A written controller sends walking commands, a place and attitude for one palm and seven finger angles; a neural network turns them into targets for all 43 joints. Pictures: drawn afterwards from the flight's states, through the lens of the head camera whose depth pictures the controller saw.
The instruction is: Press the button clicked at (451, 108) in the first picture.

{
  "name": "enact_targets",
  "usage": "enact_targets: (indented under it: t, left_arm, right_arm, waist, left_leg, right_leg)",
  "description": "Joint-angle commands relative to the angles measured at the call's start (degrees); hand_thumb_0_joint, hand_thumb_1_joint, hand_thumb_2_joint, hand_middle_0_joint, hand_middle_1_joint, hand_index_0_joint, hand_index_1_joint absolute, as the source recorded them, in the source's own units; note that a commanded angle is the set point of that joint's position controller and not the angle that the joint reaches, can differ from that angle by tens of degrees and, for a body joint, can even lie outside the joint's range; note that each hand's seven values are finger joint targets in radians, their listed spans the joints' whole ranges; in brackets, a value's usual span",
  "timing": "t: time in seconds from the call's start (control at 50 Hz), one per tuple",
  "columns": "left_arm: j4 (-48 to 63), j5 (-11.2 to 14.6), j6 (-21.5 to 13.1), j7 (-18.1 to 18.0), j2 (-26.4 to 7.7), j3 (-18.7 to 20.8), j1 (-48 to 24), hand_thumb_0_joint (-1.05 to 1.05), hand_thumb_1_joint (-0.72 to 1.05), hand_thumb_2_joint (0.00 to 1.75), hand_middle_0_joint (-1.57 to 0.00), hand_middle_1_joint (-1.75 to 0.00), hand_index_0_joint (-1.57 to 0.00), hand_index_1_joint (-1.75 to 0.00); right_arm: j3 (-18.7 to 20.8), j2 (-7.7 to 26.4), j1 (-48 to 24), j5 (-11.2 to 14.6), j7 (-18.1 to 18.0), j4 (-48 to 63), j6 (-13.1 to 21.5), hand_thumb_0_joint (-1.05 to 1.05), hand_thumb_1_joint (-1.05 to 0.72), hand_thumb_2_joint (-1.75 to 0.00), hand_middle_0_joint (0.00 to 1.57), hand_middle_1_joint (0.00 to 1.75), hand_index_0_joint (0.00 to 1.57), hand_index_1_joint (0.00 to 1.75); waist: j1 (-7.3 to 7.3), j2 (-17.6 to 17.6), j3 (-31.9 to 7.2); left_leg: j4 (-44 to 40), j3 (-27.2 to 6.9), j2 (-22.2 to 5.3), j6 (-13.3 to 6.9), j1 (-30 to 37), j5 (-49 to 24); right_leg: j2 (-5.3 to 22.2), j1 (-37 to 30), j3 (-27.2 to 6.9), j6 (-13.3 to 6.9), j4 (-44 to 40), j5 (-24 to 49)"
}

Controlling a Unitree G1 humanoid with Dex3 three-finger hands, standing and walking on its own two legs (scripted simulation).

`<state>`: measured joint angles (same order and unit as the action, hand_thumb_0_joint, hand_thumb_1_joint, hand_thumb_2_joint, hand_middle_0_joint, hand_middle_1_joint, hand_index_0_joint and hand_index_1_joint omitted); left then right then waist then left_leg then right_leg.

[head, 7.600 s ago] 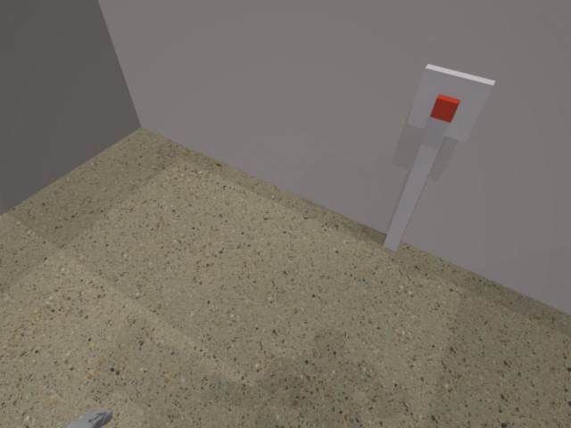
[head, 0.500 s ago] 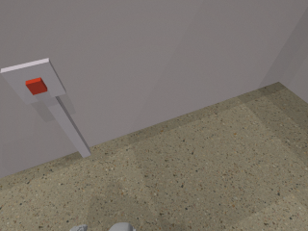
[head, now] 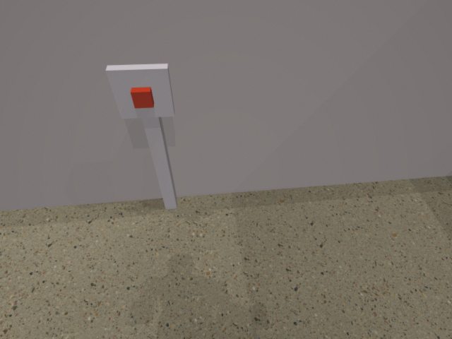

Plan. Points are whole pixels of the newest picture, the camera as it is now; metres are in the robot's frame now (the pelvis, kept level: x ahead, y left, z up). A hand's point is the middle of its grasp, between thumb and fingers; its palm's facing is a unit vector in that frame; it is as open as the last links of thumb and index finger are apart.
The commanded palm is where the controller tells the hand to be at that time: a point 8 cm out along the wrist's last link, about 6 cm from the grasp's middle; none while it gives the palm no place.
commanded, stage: turn to face it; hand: left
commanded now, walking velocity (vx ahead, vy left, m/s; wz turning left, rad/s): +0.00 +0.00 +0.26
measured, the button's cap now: (142, 97) +0.79 +0.31 -0.05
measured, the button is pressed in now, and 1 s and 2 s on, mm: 0 0 0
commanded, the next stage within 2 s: take the last steps up to it in 0.14 s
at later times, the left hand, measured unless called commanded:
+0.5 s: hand out of the picture -0.06 +0.15 -0.16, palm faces +0.25 -0.94 -0.23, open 7.3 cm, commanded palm none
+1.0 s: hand out of the picture +0.09 +0.25 -0.17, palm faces +0.21 -0.97 -0.15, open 7.4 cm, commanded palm none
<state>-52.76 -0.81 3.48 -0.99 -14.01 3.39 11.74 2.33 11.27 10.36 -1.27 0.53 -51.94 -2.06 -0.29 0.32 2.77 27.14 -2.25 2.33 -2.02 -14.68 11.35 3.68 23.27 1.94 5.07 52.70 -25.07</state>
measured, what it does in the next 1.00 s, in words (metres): walks ahead: right foot, then left foot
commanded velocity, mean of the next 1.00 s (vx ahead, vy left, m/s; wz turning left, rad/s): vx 0.23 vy -0.01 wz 0.05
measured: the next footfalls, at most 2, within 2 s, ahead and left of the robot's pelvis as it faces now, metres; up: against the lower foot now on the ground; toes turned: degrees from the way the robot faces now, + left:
right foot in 0.12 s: +0.04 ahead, -0.13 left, +0.00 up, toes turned -1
left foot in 0.66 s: +0.04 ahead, +0.13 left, +0.00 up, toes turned +18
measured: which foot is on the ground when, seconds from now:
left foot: down 0.00-0.12, up 0.14-0.64, down 0.66-1.00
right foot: up 0.00-0.10, down 0.12-0.66, up 0.68-1.00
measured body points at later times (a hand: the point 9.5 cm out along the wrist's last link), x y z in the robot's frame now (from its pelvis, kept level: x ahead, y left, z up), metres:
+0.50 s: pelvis -0.01 -0.03 +0.01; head -0.01 -0.05 +0.46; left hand -0.07 +0.19 -0.14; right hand +0.06 -0.27 -0.15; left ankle -0.05 +0.12 -0.68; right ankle +0.00 -0.13 -0.74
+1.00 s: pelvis +0.08 +0.07 +0.01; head +0.07 +0.09 +0.45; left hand +0.08 +0.30 -0.16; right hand +0.06 -0.16 -0.14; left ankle +0.00 +0.12 -0.74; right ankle +0.19 -0.06 -0.65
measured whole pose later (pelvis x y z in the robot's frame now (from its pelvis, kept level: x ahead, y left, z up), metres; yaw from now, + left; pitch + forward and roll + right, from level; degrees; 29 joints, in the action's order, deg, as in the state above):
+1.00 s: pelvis +0.08 +0.07 +0.01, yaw +9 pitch -3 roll +0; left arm -61.2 -1.5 0.7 0.3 -10.6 3.6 14.2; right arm 1.2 6.4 24.8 -0.6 -1.8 -64.2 3.4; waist 0.2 2.8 0.5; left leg 16.7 9.5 1.4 -3.6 2.1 16.6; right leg 5.6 35.3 3.0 2.0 62.1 -9.2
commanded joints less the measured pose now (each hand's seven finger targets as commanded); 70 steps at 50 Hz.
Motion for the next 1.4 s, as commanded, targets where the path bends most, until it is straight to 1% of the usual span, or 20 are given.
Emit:
enact_targets:
  t: [0.0, 0.06, 0.08, 0.1, 0.12, 0.22, 0.44, 0.54, 0.6, 0.62, 0.64, 0.68, 0.74, 0.8, 1.08, 1.18, 1.2, 1.24, 1.3, 1.38]
  left_arm:
    - [4.3, 0.4, -2.0, -0.4, -2.7, 0.7, 0.6, 0.0, 0.9, 0.9, -0.2, -0.3, -0.2, -0.3]
    - [2.5, 0.4, -3.0, -0.8, -3.0, 0.8, 6.6, 0.0, 0.9, 0.9, -0.2, -0.3, -0.2, -0.3]
    - [2.3, -0.1, -3.7, -1.2, -5.8, 1.2, 7.3, 0.0, 0.9, 0.9, -0.2, -0.3, -0.2, -0.3]
    - [2.6, -0.9, -4.2, -1.4, -10.5, 2.1, 7.3, 0.0, 0.9, 0.9, -0.2, -0.3, -0.2, -0.3]
    - [3.9, -0.3, -4.0, -1.3, -11.6, 2.3, 6.0, 0.0, 0.9, 0.9, -0.2, -0.3, -0.2, -0.3]
    - [3.8, -0.2, -4.5, -1.3, -4.5, 0.8, -0.3, 0.0, 0.9, 0.9, -0.2, -0.3, -0.2, -0.3]
    - [-6.2, -1.1, -6.8, -0.5, -4.1, 0.5, 15.8, 0.0, 0.9, 0.9, -0.2, -0.3, -0.2, -0.3]
    - [-8.8, -1.2, -6.4, -0.2, -4.6, 0.6, 14.7, 0.0, 0.9, 0.9, -0.2, -0.3, -0.2, -0.3]
    - [-9.8, -0.5, -5.7, 0.0, -3.3, 0.3, 12.5, 0.0, 0.9, 0.9, -0.2, -0.3, -0.2, -0.3]
    - [-9.4, -0.5, -5.5, 0.2, -0.8, -0.3, 11.9, 0.0, 0.9, 0.9, -0.2, -0.3, -0.2, -0.3]
    - [-7.8, -0.2, -5.4, 0.6, 2.7, -1.0, 11.0, 0.0, 0.9, 0.9, -0.2, -0.3, -0.2, -0.3]
    - [-5.3, -0.9, -4.8, 0.4, 1.2, -1.0, 5.3, 0.0, 0.9, 0.9, -0.2, -0.3, -0.2, -0.3]
    - [-8.3, -1.2, -4.8, 1.6, 2.5, -0.4, 8.3, 0.0, 0.9, 0.9, -0.2, -0.3, -0.2, -0.3]
    - [-9.5, -1.0, -4.1, 1.6, 3.1, 0.0, 11.3, 0.0, 0.9, 0.9, -0.2, -0.3, -0.2, -0.3]
    - [-1.1, -0.2, -4.4, 2.3, 3.5, -0.4, -11.6, 0.0, 0.9, 0.9, -0.2, -0.3, -0.2, -0.3]
    - [-4.7, -0.3, -5.9, 1.7, 1.3, 0.1, 2.1, 0.0, 0.9, 0.9, -0.2, -0.3, -0.2, -0.3]
    - [-7.5, -0.6, -6.6, 1.4, -1.1, 0.9, 10.6, 0.0, 0.9, 0.9, -0.2, -0.3, -0.2, -0.3]
    - [-10.5, 0.2, -7.3, 0.3, -10.0, 2.6, 20.5, 0.0, 0.9, 0.9, -0.2, -0.3, -0.2, -0.3]
    - [-6.5, 0.4, -6.8, -0.4, -3.9, 1.3, 5.9, 0.0, 0.9, 0.9, -0.2, -0.3, -0.2, -0.3]
    - [-5.6, -0.5, -7.4, -0.8, 1.7, -0.2, 1.4, 0.0, 0.9, 0.9, -0.2, -0.3, -0.2, -0.3]
  right_arm:
    - [3.3, 11.7, 1.4, -0.4, -1.0, 2.8, 0.6, 0.0, -0.9, -0.9, 0.2, 0.3, 0.2, 0.3]
    - [3.2, 10.5, -0.1, 0.2, -0.8, 2.9, 0.5, 0.0, -0.9, -0.9, 0.2, 0.3, 0.2, 0.3]
    - [3.0, 7.9, 0.9, 0.7, -0.5, 2.8, 0.6, 0.0, -0.9, -0.9, 0.2, 0.3, 0.2, 0.3]
    - [2.2, 3.9, 2.1, 1.0, -0.3, 3.9, 0.7, 0.0, -0.9, -0.9, 0.2, 0.3, 0.2, 0.3]
    - [3.2, 7.4, 1.1, 0.3, -0.5, 3.8, -0.3, 0.0, -0.9, -0.9, 0.2, 0.3, 0.2, 0.3]
    - [3.2, 5.8, 4.3, -0.1, 0.2, -1.6, -1.4, 0.0, -0.9, -0.9, 0.2, 0.3, 0.2, 0.3]
    - [1.7, 3.2, -2.4, -0.3, 1.2, -2.1, 1.1, 0.0, -0.9, -0.9, 0.2, 0.3, 0.2, 0.3]
    - [1.0, 1.5, -0.8, 0.1, 1.2, -2.9, 2.1, 0.0, -0.9, -0.9, 0.2, 0.3, 0.2, 0.3]
    - [0.8, 2.2, 7.0, 0.3, 0.4, -6.0, 3.2, 0.0, -0.9, -0.9, 0.2, 0.3, 0.2, 0.3]
    - [1.5, 5.1, 12.4, 0.2, -0.4, -7.8, 3.8, 0.0, -0.9, -0.9, 0.2, 0.3, 0.2, 0.3]
    - [2.7, 10.2, 17.8, -0.3, -1.0, -9.2, 3.9, 0.0, -0.9, -0.9, 0.2, 0.3, 0.2, 0.3]
    - [2.7, 11.8, 18.4, -0.2, -1.8, -9.4, 3.7, 0.0, -0.9, -0.9, 0.2, 0.3, 0.2, 0.3]
    - [1.1, 4.1, 11.1, 0.1, -2.1, -7.3, 4.9, 0.0, -0.9, -0.9, 0.2, 0.3, 0.2, 0.3]
    - [0.4, 2.9, 11.6, 0.7, -2.4, -7.6, 6.2, 0.0, -0.9, -0.9, 0.2, 0.3, 0.2, 0.3]
    - [0.2, 2.1, 25.1, -0.5, -3.3, -14.1, 6.5, 0.0, -0.9, -0.9, 0.2, 0.3, 0.2, 0.3]
    - [0.8, 4.4, 22.3, 0.0, -3.1, -14.5, 5.9, 0.0, -0.9, -0.9, 0.2, 0.3, 0.2, 0.3]
    - [0.9, 4.3, 20.8, 0.6, -2.8, -14.0, 6.0, 0.0, -0.9, -0.9, 0.2, 0.3, 0.2, 0.3]
    - [0.7, -0.3, 21.9, 1.7, -2.4, -11.4, 6.2, 0.0, -0.9, -0.9, 0.2, 0.3, 0.2, 0.3]
    - [1.0, -1.0, 14.4, 0.6, -1.8, -9.3, 4.4, 0.0, -0.9, -0.9, 0.2, 0.3, 0.2, 0.3]
    - [0.7, -3.9, 18.2, -0.3, -1.2, -9.9, 2.0, 0.0, -0.9, -0.9, 0.2, 0.3, 0.2, 0.3]
  waist:
    - [-0.99, -9.7, -3.8]
    - [1.96, -6.6, -5.3]
    - [2.22, 0.6, -5.4]
    - [1.85, 15.8, -4.6]
    - [2.71, 14.9, -4.4]
    - [-0.8, 7.8, 1.2]
    - [4.93, 7.9, 1.5]
    - [3.37, 9.8, 2.6]
    - [-0.99, 4.4, 1.4]
    - [-3.5, -5.2, -0.1]
    - [-5.53, -18.2, 0.3]
    - [-5.61, -16.3, 3.7]
    - [-0.96, -5.3, 8.5]
    - [0.93, -6.8, 5.4]
    - [-3.93, -5.0, 8.9]
    - [2.88, -5.5, -0.3]
    - [6.84, -4.4, -5.0]
    - [6.96, 7.9, -15.0]
    - [2.92, 1.7, -1.0]
    - [-2.79, 3.3, 1.0]
  left_leg:
    - [-7.8, -17.0, -14.8, -8.3, 2.2, -13.9]
    - [-2.3, -14.7, -11.3, -4.9, -3.8, -10.0]
    - [4.0, -11.4, -7.2, -1.7, -9.9, -3.2]
    - [15.8, -1.6, 1.2, 2.9, -18.8, 13.9]
    - [26.5, -3.0, 0.0, 3.3, -16.0, 20.6]
    - [41.0, -1.5, -2.8, 4.6, -16.2, 8.2]
    - [21.4, 4.5, -6.7, 4.4, -17.6, 9.1]
    - [10.1, 7.8, -5.8, 2.5, -7.4, 10.5]
    - [-2.1, 11.4, -4.1, 2.4, 11.8, 4.7]
    - [-6.1, 4.5, -9.2, 1.1, 19.7, 10.5]
    - [-14.5, -13.0, -21.9, -3.3, 21.9, 22.0]
    - [-20.8, -22.1, -27.4, -7.4, 14.6, 29.6]
    - [-20.8, -7.6, -20.3, -4.8, 5.9, 14.8]
    - [-19.7, 0.1, -17.0, -3.2, 7.8, -1.7]
    - [-14.1, 2.4, -19.7, -6.6, 19.3, -29.8]
    - [3.9, 7.3, -17.0, -3.6, 16.1, -50.7]
    - [14.4, 8.4, -15.2, -1.9, 7.6, -43.0]
    - [49.4, 8.2, -2.5, 1.5, -14.9, 22.9]
    - [51.3, 0.9, -9.8, 0.7, -17.7, 12.5]
    - [36.0, 4.0, -10.3, 2.7, -8.8, 8.7]
  right_leg:
    - [-1.3, -3.4, -0.2, -1.4, -9.4, -0.3]
    - [-1.5, -15.5, 0.7, -1.8, -26.7, 11.6]
    - [4.0, -21.5, -5.4, -3.2, -33.8, 12.4]
    - [18.7, -23.5, -20.7, -9.3, -38.0, 15.3]
    - [23.6, -14.1, -22.3, -13.8, -40.3, 12.1]
    - [12.8, -9.6, -6.9, -11.1, -38.4, 16.1]
    - [15.4, -21.1, -9.1, -12.9, -43.7, 4.0]
    - [14.6, -13.7, -6.1, -12.8, -43.6, -0.1]
    - [10.0, -2.0, -0.6, -9.7, -36.8, -4.7]
    - [6.6, 4.5, 2.2, -7.6, -27.4, -5.2]
    - [0.4, 13.2, 8.6, -4.9, -11.6, -6.2]
    - [1.1, 18.0, 2.1, -5.9, 6.4, -6.4]
    - [3.7, 14.4, 0.3, -5.1, 11.3, 7.5]
    - [2.8, 13.0, 0.1, -3.9, 12.0, 13.6]
    - [1.6, 18.1, 3.9, -5.8, -6.3, 13.6]
    - [-5.0, -8.5, 8.7, -9.1, -20.8, 14.7]
    - [-2.6, -23.0, 5.9, -10.2, -22.9, 20.5]
    - [23.8, -39.4, -26.2, -22.2, -29.2, 44.5]
    - [19.1, -15.2, -17.5, -18.9, -38.1, 18.4]
    - [12.2, -0.7, -3.8, -14.6, -41.6, 17.5]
